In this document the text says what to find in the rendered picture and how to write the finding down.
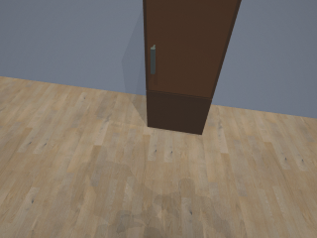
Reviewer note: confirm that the cupboard door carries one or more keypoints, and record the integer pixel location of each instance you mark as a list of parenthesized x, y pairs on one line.
[(190, 36)]

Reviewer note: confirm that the handle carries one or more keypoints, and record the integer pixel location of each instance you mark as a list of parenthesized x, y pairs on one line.
[(153, 59)]

